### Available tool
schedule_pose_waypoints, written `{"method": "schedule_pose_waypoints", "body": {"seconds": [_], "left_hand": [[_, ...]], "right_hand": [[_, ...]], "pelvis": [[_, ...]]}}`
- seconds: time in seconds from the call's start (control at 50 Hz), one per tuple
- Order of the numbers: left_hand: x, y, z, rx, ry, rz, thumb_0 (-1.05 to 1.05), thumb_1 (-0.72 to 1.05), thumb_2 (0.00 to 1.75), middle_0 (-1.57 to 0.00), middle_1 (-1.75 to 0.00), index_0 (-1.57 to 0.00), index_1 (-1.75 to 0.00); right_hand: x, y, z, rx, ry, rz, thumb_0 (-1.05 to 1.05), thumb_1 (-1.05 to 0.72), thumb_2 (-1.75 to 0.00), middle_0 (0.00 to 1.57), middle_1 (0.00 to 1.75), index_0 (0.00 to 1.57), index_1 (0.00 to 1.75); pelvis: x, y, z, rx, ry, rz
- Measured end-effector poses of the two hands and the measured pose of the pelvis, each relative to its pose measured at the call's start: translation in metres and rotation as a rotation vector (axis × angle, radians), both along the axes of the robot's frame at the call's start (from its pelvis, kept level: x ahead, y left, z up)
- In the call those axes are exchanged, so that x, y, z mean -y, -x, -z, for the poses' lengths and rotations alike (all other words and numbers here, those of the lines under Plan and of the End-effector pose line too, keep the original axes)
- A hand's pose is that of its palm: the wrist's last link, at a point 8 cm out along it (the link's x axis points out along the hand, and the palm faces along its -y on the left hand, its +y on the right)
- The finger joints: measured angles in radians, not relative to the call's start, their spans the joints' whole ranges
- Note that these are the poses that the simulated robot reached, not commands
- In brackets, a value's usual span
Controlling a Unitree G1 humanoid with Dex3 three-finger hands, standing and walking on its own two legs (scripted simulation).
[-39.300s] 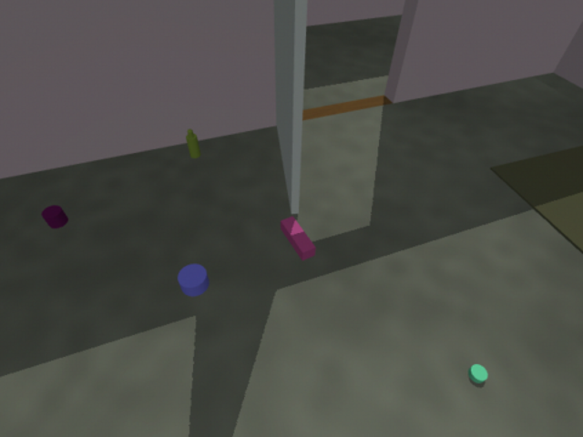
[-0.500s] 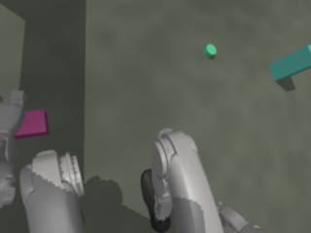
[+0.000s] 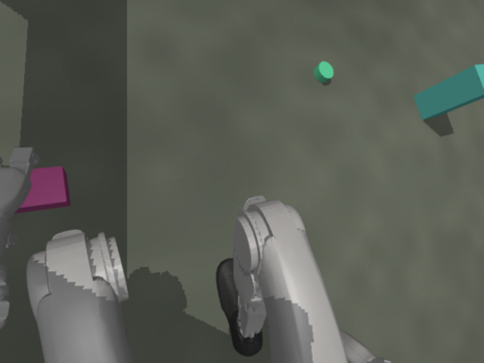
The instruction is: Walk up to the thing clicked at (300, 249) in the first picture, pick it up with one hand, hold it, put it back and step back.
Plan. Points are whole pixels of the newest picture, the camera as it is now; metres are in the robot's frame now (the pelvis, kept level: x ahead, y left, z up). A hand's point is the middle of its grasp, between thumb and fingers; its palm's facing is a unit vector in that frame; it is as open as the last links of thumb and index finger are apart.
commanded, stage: close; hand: left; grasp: from above
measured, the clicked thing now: out of the picture +0.39 +0.31 -0.26
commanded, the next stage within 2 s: none
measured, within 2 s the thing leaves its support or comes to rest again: neither
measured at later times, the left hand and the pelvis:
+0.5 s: hand out of the picture +0.38 +0.31 -0.25, palm faces -0.53 -0.17 -0.83, open 13.6 cm; pelvis +0.00 +0.00 +0.00, yaw +0 degrees
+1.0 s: hand out of the picture +0.39 +0.32 -0.25, palm faces -0.49 -0.17 -0.86, open 13.2 cm; pelvis +0.00 +0.00 +0.00, yaw +0 degrees
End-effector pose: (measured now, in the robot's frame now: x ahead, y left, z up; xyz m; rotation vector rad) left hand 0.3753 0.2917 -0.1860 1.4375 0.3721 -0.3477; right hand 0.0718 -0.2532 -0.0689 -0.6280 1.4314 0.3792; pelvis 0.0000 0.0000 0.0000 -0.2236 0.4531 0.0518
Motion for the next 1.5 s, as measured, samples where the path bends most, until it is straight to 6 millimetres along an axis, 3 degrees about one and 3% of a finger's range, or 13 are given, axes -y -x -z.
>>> {"method": "schedule_pose_waypoints", "body": {"seconds": [0.14,0.28,0.4,0.54,0.66,0.76,0.86,0.94,1.1,1.2,1.34,1.44,1.5], "left_hand": [[0.011,-0.011,-0.008,0.091,-0.068,-0.029,0.00,-0.46,0.97,-0.09,-0.99,-0.09,-0.99],[-0.017,-0.026,-0.008,0.009,-0.088,-0.264,0.00,-0.43,0.94,-0.09,-1.01,-0.10,-1.00],[-0.032,-0.016,0.006,-0.135,-0.053,-0.244,0.00,-0.42,0.92,-0.09,-1.04,-0.11,-1.02],[-0.020,-0.009,0.004,-0.095,0.023,-0.087,0.00,-0.41,0.91,-0.09,-1.05,-0.12,-1.03],[0.003,0.000,0.002,0.002,0.000,0.033,0.00,-0.38,0.91,-0.12,-1.01,-0.14,-0.99],[0.013,-0.005,-0.001,0.082,-0.061,0.023,0.00,-0.36,0.89,-0.14,-0.96,-0.15,-0.95],[-0.005,-0.021,-0.007,0.091,-0.113,-0.145,0.00,-0.33,0.87,-0.15,-0.94,-0.17,-0.93],[-0.021,-0.026,0.000,-0.014,-0.084,-0.275,0.00,-0.34,0.84,-0.15,-0.94,-0.18,-0.93],[-0.036,-0.018,0.007,-0.118,-0.031,-0.195,0.00,-0.32,0.83,-0.15,-0.98,-0.18,-0.95],[-0.024,-0.011,0.005,-0.105,0.017,-0.078,0.00,-0.29,0.85,-0.17,-0.98,-0.20,-0.95],[0.002,-0.003,0.003,0.021,-0.011,0.043,0.00,-0.22,0.82,-0.23,-0.91,-0.26,-0.89],[0.009,-0.007,0.001,0.084,-0.076,0.003,0.00,-0.19,0.78,-0.26,-0.85,-0.28,-0.83],[0.000,-0.017,-0.003,0.093,-0.100,-0.095,0.00,-0.17,0.75,-0.27,-0.82,-0.29,-0.81]], "right_hand": [[0.011,-0.017,-0.013,0.091,-0.002,-0.010,0.00,-0.90,-0.89,0.20,0.30,0.20,0.30],[0.027,-0.022,-0.022,0.141,0.032,0.003,0.00,-0.90,-0.89,0.20,0.30,0.20,0.30],[0.023,-0.003,-0.015,0.062,0.042,0.036,0.00,-0.90,-0.89,0.20,0.30,0.20,0.30],[0.004,0.010,-0.006,-0.025,0.016,0.013,0.00,-0.90,-0.89,0.20,0.30,0.20,0.30],[-0.001,0.000,-0.006,0.020,0.014,-0.005,0.00,-0.89,-0.89,0.20,0.30,0.20,0.30],[0.003,-0.012,-0.016,0.083,0.006,-0.012,0.00,-0.89,-0.89,0.20,0.30,0.20,0.30],[0.013,-0.020,-0.027,0.120,0.016,-0.026,0.00,-0.89,-0.89,0.20,0.30,0.20,0.30],[0.022,-0.019,-0.031,0.135,0.042,-0.010,0.00,-0.89,-0.89,0.20,0.30,0.20,0.30],[0.013,0.005,-0.019,0.023,0.038,0.018,0.00,-0.90,-0.89,0.20,0.30,0.20,0.30],[-0.001,0.010,-0.012,-0.013,0.018,0.004,0.00,-0.90,-0.89,0.20,0.30,0.20,0.30],[-0.004,0.001,-0.013,0.034,0.016,-0.023,0.00,-0.89,-0.89,0.20,0.30,0.20,0.30],[0.003,-0.009,-0.023,0.086,0.016,-0.026,0.00,-0.89,-0.89,0.20,0.30,0.20,0.30],[0.009,-0.013,-0.030,0.108,0.024,-0.033,0.00,-0.89,-0.89,0.20,0.30,0.20,0.30]], "pelvis": [[0.001,0.004,-0.002,0.000,-0.004,0.004],[0.003,0.004,0.001,-0.019,-0.005,0.001],[0.002,0.003,0.001,-0.015,-0.006,-0.006],[0.002,0.002,-0.001,0.006,0.001,-0.005],[0.001,0.004,-0.003,0.022,0.004,0.007],[0.000,0.007,-0.006,0.017,0.004,0.011],[0.000,0.007,-0.006,-0.005,0.005,0.008],[0.000,0.006,-0.003,-0.014,0.011,0.004],[0.000,0.004,-0.002,0.001,0.012,-0.004],[0.000,0.004,-0.004,0.010,0.017,-0.001],[0.000,0.007,-0.005,0.033,0.012,0.010],[-0.001,0.010,-0.008,0.025,0.011,0.014],[0.000,0.010,-0.008,0.010,0.012,0.012]]}}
